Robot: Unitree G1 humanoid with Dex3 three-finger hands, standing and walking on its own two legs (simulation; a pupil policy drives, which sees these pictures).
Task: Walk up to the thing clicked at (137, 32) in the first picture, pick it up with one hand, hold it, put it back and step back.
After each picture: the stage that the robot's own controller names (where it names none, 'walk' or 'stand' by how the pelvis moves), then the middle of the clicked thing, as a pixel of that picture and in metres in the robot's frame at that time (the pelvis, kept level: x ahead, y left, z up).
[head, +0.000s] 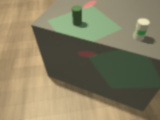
stand; (140, 29) +0.77 -0.33 -0.10
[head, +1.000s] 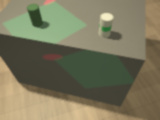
rise first; (105, 25) +0.73 -0.08 -0.07
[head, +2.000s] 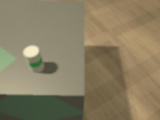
stand; (34, 59) +0.49 +0.24 -0.07
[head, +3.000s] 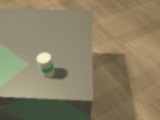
stand; (46, 65) +0.51 +0.20 -0.10
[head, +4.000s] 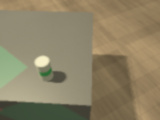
stand; (44, 69) +0.49 +0.20 -0.10
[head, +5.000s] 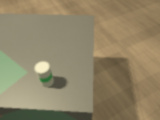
stand; (44, 74) +0.46 +0.20 -0.10
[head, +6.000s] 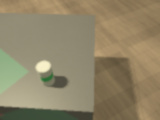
stand; (45, 74) +0.46 +0.20 -0.10
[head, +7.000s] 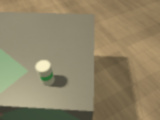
stand; (45, 73) +0.47 +0.20 -0.10
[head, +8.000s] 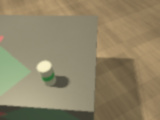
rise first; (46, 73) +0.46 +0.22 -0.10
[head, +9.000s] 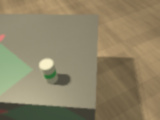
go down; (48, 71) +0.48 +0.21 -0.10
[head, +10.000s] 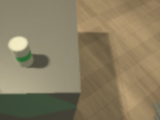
go down; (21, 52) +0.49 +0.20 -0.05
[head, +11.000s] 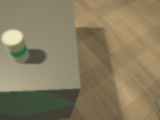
go down; (16, 47) +0.49 +0.21 -0.02
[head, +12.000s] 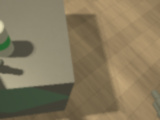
close in; out of the picture +0.49 +0.22 +0.01
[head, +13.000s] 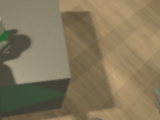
close; out of the picture +0.51 +0.21 +0.02
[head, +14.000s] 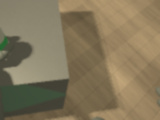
lift; out of the picture +0.48 +0.21 +0.03
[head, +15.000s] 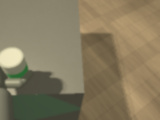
lift; (15, 67) +0.38 +0.21 +0.05
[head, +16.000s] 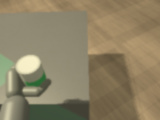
hold; (33, 75) +0.32 +0.17 +0.11
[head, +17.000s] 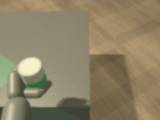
hold; (34, 77) +0.33 +0.17 +0.09
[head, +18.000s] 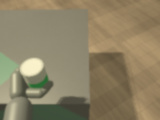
hold; (36, 78) +0.33 +0.16 +0.08
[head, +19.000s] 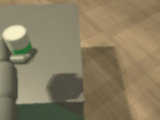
crouch; (20, 46) +0.43 +0.20 +0.11
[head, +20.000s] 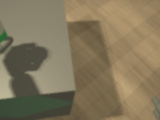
lower; out of the picture +0.49 +0.23 +0.05
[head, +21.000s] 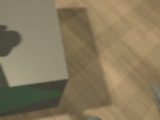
lower; out of the picture +0.51 +0.23 +0.03
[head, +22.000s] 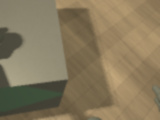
lower; out of the picture +0.51 +0.23 +0.02
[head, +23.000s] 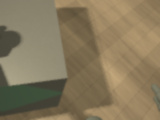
lower; out of the picture +0.51 +0.23 +0.03
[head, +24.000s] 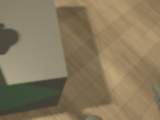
rest; out of the picture +0.52 +0.23 +0.03
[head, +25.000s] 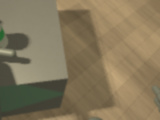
withdraw; out of the picture +0.51 +0.21 +0.02
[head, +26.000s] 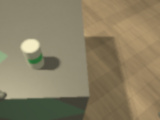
sink last; (33, 55) +0.48 +0.19 -0.03
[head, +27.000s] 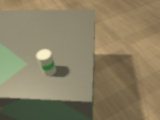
stand; (46, 63) +0.51 +0.21 -0.05
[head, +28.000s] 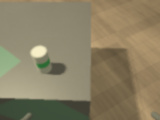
stand; (41, 60) +0.49 +0.20 -0.04
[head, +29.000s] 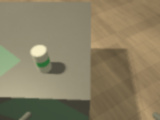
stand; (41, 59) +0.49 +0.21 -0.03
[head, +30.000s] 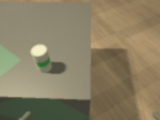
stand; (41, 59) +0.50 +0.21 -0.03
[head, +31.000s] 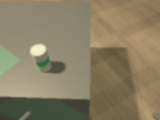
stand; (41, 58) +0.49 +0.21 -0.03
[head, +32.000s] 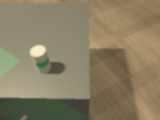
stand; (41, 59) +0.50 +0.20 -0.04
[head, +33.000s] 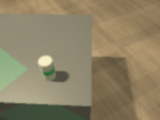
stand; (47, 68) +0.50 +0.20 -0.10
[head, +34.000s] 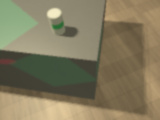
walk; (56, 22) +0.66 +0.16 -0.07
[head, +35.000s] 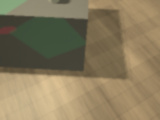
walk; out of the picture +0.94 +0.17 -0.08
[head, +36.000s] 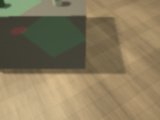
stand; out of the picture +1.11 +0.22 -0.08
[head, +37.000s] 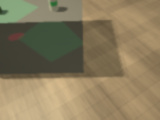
stand; (52, 2) +1.10 +0.22 -0.10
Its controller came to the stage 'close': yes
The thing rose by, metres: 0.20
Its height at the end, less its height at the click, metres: +0.00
